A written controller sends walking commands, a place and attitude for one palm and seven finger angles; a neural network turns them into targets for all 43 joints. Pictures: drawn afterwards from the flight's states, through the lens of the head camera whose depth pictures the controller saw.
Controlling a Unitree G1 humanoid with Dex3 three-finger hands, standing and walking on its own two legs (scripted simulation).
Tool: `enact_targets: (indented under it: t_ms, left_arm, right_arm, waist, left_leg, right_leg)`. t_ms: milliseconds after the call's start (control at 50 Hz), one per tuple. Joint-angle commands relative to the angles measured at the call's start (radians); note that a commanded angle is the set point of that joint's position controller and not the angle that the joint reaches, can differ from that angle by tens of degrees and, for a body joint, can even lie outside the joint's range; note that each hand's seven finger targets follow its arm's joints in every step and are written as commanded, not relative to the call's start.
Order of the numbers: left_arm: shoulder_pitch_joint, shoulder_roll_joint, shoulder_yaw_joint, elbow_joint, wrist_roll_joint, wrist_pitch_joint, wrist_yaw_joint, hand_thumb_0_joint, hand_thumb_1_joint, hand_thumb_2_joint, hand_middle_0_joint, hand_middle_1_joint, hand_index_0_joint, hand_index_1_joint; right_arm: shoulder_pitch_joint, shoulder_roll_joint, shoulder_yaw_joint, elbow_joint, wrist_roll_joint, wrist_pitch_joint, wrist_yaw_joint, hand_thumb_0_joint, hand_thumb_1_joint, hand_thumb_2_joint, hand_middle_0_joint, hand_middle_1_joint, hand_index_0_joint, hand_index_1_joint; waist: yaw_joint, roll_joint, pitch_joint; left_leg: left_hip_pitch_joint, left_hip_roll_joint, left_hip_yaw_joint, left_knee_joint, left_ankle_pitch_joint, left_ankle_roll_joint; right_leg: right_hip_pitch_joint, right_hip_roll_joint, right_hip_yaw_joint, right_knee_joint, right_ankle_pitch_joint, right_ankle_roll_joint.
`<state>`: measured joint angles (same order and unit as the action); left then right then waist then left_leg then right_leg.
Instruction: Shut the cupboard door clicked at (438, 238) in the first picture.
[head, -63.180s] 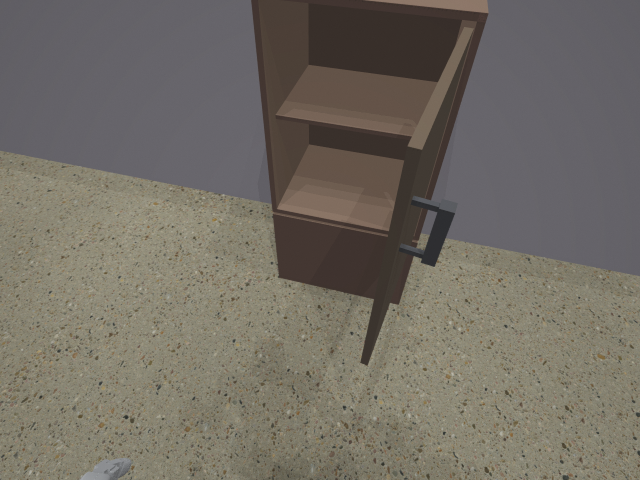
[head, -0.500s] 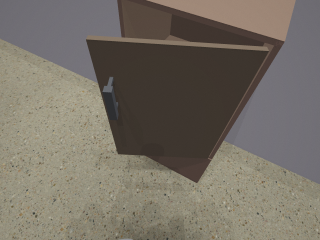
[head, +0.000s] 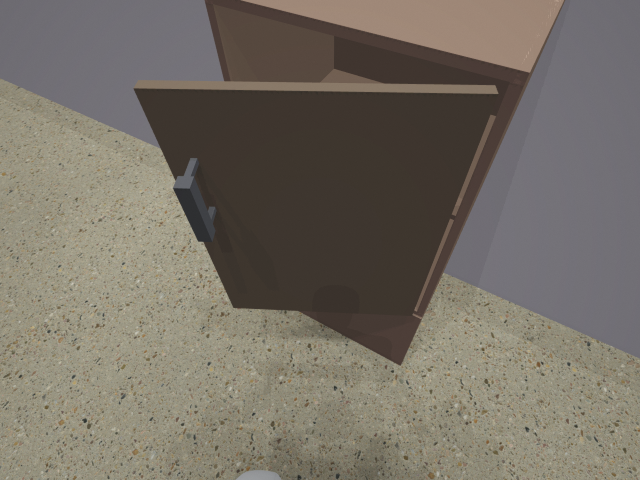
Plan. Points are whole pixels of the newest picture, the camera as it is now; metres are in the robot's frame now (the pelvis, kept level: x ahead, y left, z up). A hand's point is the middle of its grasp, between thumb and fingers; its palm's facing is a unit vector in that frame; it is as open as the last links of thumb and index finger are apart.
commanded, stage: come to a stop and stand still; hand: left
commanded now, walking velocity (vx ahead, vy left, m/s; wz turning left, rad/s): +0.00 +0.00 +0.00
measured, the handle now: (199, 200) +0.47 +0.22 +0.04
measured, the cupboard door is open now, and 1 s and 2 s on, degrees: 27 27 27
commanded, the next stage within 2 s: look again from close up in 1.14 s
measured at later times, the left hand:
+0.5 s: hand out of the picture -0.01 +0.22 -0.18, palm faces +0.00 -0.98 -0.18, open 7.4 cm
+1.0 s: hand out of the picture +0.02 +0.20 -0.18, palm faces +0.00 -0.98 -0.18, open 7.3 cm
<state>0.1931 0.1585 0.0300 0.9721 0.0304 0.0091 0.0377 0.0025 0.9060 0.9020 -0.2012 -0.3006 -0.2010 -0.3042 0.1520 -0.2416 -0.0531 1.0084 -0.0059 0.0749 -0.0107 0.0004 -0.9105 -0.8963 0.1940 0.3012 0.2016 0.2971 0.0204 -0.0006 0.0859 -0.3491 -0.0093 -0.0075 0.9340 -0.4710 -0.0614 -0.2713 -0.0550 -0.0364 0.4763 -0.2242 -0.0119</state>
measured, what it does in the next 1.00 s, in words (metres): steps on the spot: left foot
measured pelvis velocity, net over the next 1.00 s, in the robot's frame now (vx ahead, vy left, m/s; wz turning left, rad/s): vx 0.01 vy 0.03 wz -0.03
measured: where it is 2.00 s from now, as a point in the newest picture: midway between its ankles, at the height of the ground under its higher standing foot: outside the picture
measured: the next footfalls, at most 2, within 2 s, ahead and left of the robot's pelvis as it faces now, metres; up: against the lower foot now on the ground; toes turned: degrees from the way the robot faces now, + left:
left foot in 0.12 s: -0.01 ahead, +0.16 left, +0.00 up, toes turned +2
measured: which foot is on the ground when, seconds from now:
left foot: up 0.00-0.10, down 0.12-1.00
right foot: down 0.00-1.00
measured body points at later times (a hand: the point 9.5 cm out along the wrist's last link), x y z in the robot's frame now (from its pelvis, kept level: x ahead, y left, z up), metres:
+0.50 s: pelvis -0.01 +0.04 +0.00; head +0.01 +0.05 +0.45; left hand +0.00 +0.27 -0.17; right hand +0.01 -0.19 -0.15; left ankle -0.05 +0.16 -0.74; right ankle +0.01 -0.11 -0.74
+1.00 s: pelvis +0.01 +0.03 +0.00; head +0.03 +0.04 +0.45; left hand +0.02 +0.25 -0.17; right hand -0.01 -0.18 -0.16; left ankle -0.05 +0.16 -0.74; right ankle +0.01 -0.11 -0.74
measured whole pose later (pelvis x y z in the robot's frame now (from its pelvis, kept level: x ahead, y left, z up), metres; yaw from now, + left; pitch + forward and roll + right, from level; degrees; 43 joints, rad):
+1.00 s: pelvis +0.01 +0.03 +0.00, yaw -2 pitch -1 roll +0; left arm 0.25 0.16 0.01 1.14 0.01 0.01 0.04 0.01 0.93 0.90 -0.20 -0.30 -0.20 -0.30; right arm 0.30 -0.11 0.00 1.14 0.00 -0.01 -0.04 0.00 -0.91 -0.90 0.20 0.30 0.20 0.30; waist -0.01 -0.02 0.05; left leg -0.05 0.03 0.04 0.38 -0.31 -0.02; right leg -0.17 -0.02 0.01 0.41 -0.23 0.03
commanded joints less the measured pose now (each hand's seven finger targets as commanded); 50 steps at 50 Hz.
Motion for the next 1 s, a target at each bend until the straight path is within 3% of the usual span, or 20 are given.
enact_targets:
  t_ms: [0, 20, 60, 80, 100, 120, 140, 160, 180, 220, 240, 280, 320, 360, 540, 640, 740, 800, 980]
  left_arm:
    - [0.087, 0.230, 0.058, -0.016, 0.009, -0.005, 0.010, 0.000, 0.900, 0.900, -0.200, -0.300, -0.200, -0.300]
    - [0.070, 0.233, 0.058, -0.016, 0.005, -0.003, 0.008, 0.000, 0.900, 0.900, -0.200, -0.300, -0.200, -0.300]
    - [0.028, 0.205, 0.050, -0.017, -0.010, 0.004, 0.004, 0.000, 0.900, 0.900, -0.200, -0.300, -0.200, -0.300]
    - [0.031, 0.164, 0.040, -0.023, -0.018, 0.010, 0.001, 0.000, 0.900, 0.900, -0.200, -0.300, -0.200, -0.300]
    - [0.043, 0.116, 0.028, -0.026, -0.019, 0.016, -0.005, 0.000, 0.900, 0.900, -0.200, -0.300, -0.200, -0.300]
    - [0.034, 0.104, 0.025, -0.021, -0.017, 0.024, -0.004, 0.000, 0.900, 0.900, -0.200, -0.300, -0.200, -0.300]
    - [0.036, 0.101, 0.024, -0.018, -0.012, 0.025, -0.009, 0.000, 0.900, 0.900, -0.200, -0.300, -0.200, -0.300]
    - [0.023, 0.105, 0.021, 0.007, -0.004, 0.034, -0.011, 0.000, 0.900, 0.900, -0.200, -0.300, -0.200, -0.300]
    - [0.028, 0.109, 0.018, 0.019, -0.004, 0.034, -0.014, 0.000, 0.900, 0.900, -0.200, -0.300, -0.200, -0.300]
    - [0.052, 0.113, 0.013, 0.038, -0.010, 0.025, -0.017, 0.000, 0.900, 0.900, -0.200, -0.300, -0.200, -0.300]
    - [0.072, 0.116, 0.010, 0.053, -0.012, 0.020, -0.017, 0.000, 0.900, 0.900, -0.200, -0.300, -0.200, -0.300]
    - [0.091, 0.128, 0.004, 0.075, -0.014, 0.011, -0.015, 0.000, 0.900, 0.900, -0.200, -0.300, -0.200, -0.300]
    - [0.077, 0.124, 0.000, 0.086, -0.012, 0.008, -0.015, 0.000, 0.900, 0.900, -0.200, -0.300, -0.200, -0.300]
    - [0.078, 0.114, -0.005, 0.094, -0.014, 0.002, -0.014, 0.000, 0.900, 0.900, -0.200, -0.300, -0.200, -0.300]
    - [0.110, 0.097, -0.008, 0.128, -0.020, -0.011, -0.006, 0.000, 0.900, 0.900, -0.200, -0.300, -0.200, -0.300]
    - [0.120, 0.084, -0.007, 0.140, -0.022, -0.012, -0.001, 0.000, 0.900, 0.900, -0.200, -0.300, -0.200, -0.300]
    - [0.128, 0.078, -0.007, 0.144, -0.022, -0.009, 0.001, 0.000, 0.900, 0.900, -0.200, -0.300, -0.200, -0.300]
    - [0.120, 0.078, -0.007, 0.143, -0.022, -0.008, 0.001, 0.000, 0.900, 0.900, -0.200, -0.300, -0.200, -0.300]
    - [0.126, 0.076, -0.009, 0.140, -0.023, -0.015, 0.002, 0.000, 0.900, 0.900, -0.200, -0.300, -0.200, -0.300]
  right_arm:
    - [0.023, -0.019, -0.001, -0.067, 0.005, -0.034, 0.001, 0.000, -0.900, -0.900, 0.200, 0.300, 0.200, 0.300]
    - [0.065, -0.018, 0.003, -0.053, 0.005, -0.038, -0.001, 0.000, -0.900, -0.900, 0.200, 0.300, 0.200, 0.300]
    - [0.142, -0.027, 0.006, -0.018, 0.003, -0.052, -0.004, 0.000, -0.900, -0.900, 0.200, 0.300, 0.200, 0.300]
    - [0.149, -0.074, 0.001, -0.016, -0.001, -0.063, -0.006, 0.000, -0.900, -0.900, 0.200, 0.300, 0.200, 0.300]
    - [0.115, -0.119, -0.008, -0.031, -0.008, -0.065, -0.009, 0.000, -0.900, -0.900, 0.200, 0.300, 0.200, 0.300]
    - [0.061, -0.136, -0.002, -0.044, -0.016, -0.057, -0.013, 0.000, -0.900, -0.900, 0.200, 0.300, 0.200, 0.300]
    - [0.024, -0.126, 0.007, -0.055, -0.020, -0.055, -0.016, 0.000, -0.900, -0.900, 0.200, 0.300, 0.200, 0.300]
    - [0.008, -0.106, 0.012, -0.044, -0.017, -0.063, -0.016, 0.000, -0.900, -0.900, 0.200, 0.300, 0.200, 0.300]
    - [0.009, -0.092, 0.016, -0.039, -0.015, -0.065, -0.020, 0.000, -0.900, -0.900, 0.200, 0.300, 0.200, 0.300]
    - [0.042, -0.078, 0.022, -0.023, -0.009, -0.068, -0.027, 0.000, -0.900, -0.900, 0.200, 0.300, 0.200, 0.300]
    - [0.045, -0.071, 0.023, -0.018, -0.005, -0.070, -0.027, 0.000, -0.900, -0.900, 0.200, 0.300, 0.200, 0.300]
    - [0.072, -0.057, 0.024, -0.009, 0.000, -0.073, -0.025, 0.000, -0.900, -0.900, 0.200, 0.300, 0.200, 0.300]
    - [0.093, -0.055, 0.021, 0.003, 0.001, -0.072, -0.022, 0.000, -0.900, -0.900, 0.200, 0.300, 0.200, 0.300]
    - [0.120, -0.050, 0.022, 0.016, 0.002, -0.075, -0.020, 0.000, -0.900, -0.900, 0.200, 0.300, 0.200, 0.300]
    - [0.173, -0.019, 0.034, 0.071, 0.001, -0.093, -0.025, 0.000, -0.900, -0.900, 0.200, 0.300, 0.200, 0.300]
    - [0.205, -0.002, 0.035, 0.093, 0.000, -0.095, -0.033, 0.000, -0.900, -0.900, 0.200, 0.300, 0.200, 0.300]
    - [0.224, 0.007, 0.035, 0.105, 0.001, -0.092, -0.038, 0.000, -0.900, -0.900, 0.200, 0.300, 0.200, 0.300]
    - [0.234, 0.014, 0.033, 0.107, 0.001, -0.089, -0.037, 0.000, -0.900, -0.900, 0.200, 0.300, 0.200, 0.300]
    - [0.239, 0.022, 0.029, 0.112, 0.000, -0.086, -0.035, 0.000, -0.900, -0.900, 0.200, 0.300, 0.200, 0.300]
  waist:
    - [0.031, -0.209, -0.161]
    - [0.009, -0.212, -0.168]
    - [-0.031, -0.158, -0.155]
    - [-0.030, -0.021, -0.162]
    - [-0.011, 0.153, -0.135]
    - [-0.001, 0.173, -0.078]
    - [0.017, 0.091, -0.024]
    - [0.011, 0.171, 0.006]
    - [0.013, 0.180, 0.036]
    - [0.013, 0.175, 0.011]
    - [0.019, 0.163, 0.001]
    - [0.010, 0.125, -0.016]
    - [-0.003, 0.006, 0.008]
    - [-0.014, -0.052, -0.008]
    - [-0.013, 0.006, -0.057]
    - [-0.014, 0.014, -0.044]
    - [-0.013, 0.024, -0.025]
    - [-0.015, -0.004, 0.001]
    - [-0.021, -0.016, -0.013]
  left_leg:
    - [0.011, 0.004, 0.029, -0.279, 0.008, 0.014]
    - [0.067, 0.002, 0.041, -0.372, 0.075, 0.018]
    - [0.265, 0.012, 0.045, -0.578, 0.286, 0.030]
    - [0.315, 0.103, -0.042, -0.621, 0.315, 0.057]
    - [0.233, 0.236, -0.178, -0.654, 0.362, 0.113]
    - [0.086, 0.288, -0.201, -0.691, 0.300, 0.169]
    - [-0.002, 0.260, -0.157, -0.694, 0.209, 0.166]
    - [-0.009, 0.221, -0.152, -0.729, 0.179, 0.152]
    - [0.003, 0.201, -0.132, -0.716, 0.239, 0.142]
    - [0.079, 0.165, -0.083, -0.661, 0.406, 0.122]
    - [0.102, 0.148, -0.061, -0.641, 0.419, 0.113]
    - [0.117, 0.121, -0.049, -0.634, 0.336, 0.095]
    - [0.115, 0.114, -0.048, -0.643, 0.249, 0.085]
    - [0.147, 0.106, -0.036, -0.640, 0.245, 0.080]
    - [0.200, 0.108, -0.013, -0.628, 0.401, 0.076]
    - [0.209, 0.111, -0.004, -0.614, 0.482, 0.072]
    - [0.212, 0.112, 0.003, -0.610, 0.482, 0.070]
    - [0.196, 0.112, 0.000, -0.620, 0.443, 0.072]
    - [0.213, 0.105, 0.006, -0.609, 0.412, 0.070]
  right_leg:
    - [0.227, -0.239, 0.228, -0.084, 0.523, -0.164]
    - [0.198, -0.223, 0.212, -0.069, 0.479, -0.143]
    - [0.046, -0.153, 0.160, -0.029, 0.250, -0.066]
    - [-0.025, -0.084, 0.106, 0.026, 0.092, -0.021]
    - [-0.035, -0.012, 0.042, 0.066, -0.082, 0.020]
    - [0.022, 0.002, 0.017, 0.101, -0.175, 0.033]
    - [0.064, 0.006, 0.021, 0.101, -0.145, 0.029]
    - [0.064, 0.003, 0.012, 0.102, -0.108, 0.031]
    - [0.061, 0.007, 0.018, 0.093, -0.060, 0.027]
    - [0.072, 0.011, 0.038, 0.030, 0.017, 0.019]
    - [0.088, 0.005, 0.048, -0.010, 0.058, 0.017]
    - [0.113, -0.014, 0.080, -0.068, 0.106, 0.011]
    - [0.101, -0.015, 0.094, -0.090, 0.101, 0.013]
    - [0.093, -0.025, 0.104, -0.111, 0.098, 0.014]
    - [0.141, -0.034, 0.101, -0.102, 0.212, 0.002]
    - [0.152, -0.034, 0.092, -0.085, 0.280, -0.005]
    - [0.148, -0.032, 0.088, -0.087, 0.281, -0.007]
    - [0.146, -0.028, 0.087, -0.095, 0.255, -0.007]
    - [0.148, -0.037, 0.095, -0.106, 0.290, -0.010]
